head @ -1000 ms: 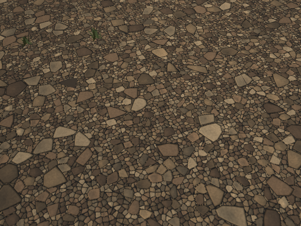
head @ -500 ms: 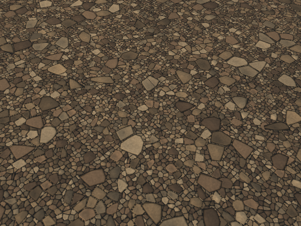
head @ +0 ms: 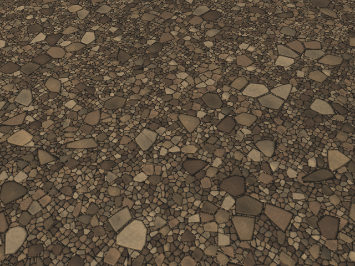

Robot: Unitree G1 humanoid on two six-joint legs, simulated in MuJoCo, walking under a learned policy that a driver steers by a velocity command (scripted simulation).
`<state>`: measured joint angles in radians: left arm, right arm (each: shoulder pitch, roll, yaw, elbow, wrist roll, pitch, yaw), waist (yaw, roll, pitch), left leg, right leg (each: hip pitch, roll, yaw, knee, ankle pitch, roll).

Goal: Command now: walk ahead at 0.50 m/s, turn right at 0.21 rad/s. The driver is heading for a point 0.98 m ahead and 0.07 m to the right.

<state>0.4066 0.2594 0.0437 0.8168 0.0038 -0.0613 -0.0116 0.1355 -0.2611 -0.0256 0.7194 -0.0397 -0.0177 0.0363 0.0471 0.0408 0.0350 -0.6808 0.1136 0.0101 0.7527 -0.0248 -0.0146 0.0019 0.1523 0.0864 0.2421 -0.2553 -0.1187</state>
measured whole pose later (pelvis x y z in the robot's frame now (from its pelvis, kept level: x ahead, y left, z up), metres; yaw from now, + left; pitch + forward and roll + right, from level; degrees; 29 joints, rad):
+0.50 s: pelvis +0.29 +0.04 +0.01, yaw -2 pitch +0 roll +1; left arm 0.14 0.25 0.01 0.80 0.04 -0.03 -0.04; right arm 0.43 -0.22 -0.04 0.93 0.00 -0.08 0.02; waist -0.04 -0.05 0.04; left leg -0.03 -0.08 0.06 0.22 -0.21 0.08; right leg -0.62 -0.09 0.00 0.79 -0.08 -0.02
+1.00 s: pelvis +0.56 -0.02 +0.01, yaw -1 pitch +0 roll -1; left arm 0.41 0.22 0.03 1.00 0.01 -0.09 -0.01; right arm 0.17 -0.25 -0.04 0.87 -0.03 -0.02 0.04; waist 0.03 0.04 0.02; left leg -0.62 0.12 0.01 0.86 -0.10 0.01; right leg -0.02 0.09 -0.08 0.21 -0.19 -0.09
